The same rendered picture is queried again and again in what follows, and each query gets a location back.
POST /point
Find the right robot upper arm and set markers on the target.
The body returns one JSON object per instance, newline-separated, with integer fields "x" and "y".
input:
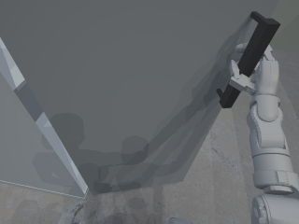
{"x": 269, "y": 209}

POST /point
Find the robot right forearm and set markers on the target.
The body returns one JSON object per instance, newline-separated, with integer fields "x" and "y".
{"x": 273, "y": 172}

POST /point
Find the robot left hand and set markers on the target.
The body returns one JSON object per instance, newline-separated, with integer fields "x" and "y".
{"x": 68, "y": 217}

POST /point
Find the robot right hand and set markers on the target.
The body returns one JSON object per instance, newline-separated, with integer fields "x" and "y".
{"x": 265, "y": 74}

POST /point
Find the handle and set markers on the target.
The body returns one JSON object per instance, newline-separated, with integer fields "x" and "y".
{"x": 262, "y": 36}

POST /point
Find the fridge door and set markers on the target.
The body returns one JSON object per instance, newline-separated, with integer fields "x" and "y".
{"x": 129, "y": 86}

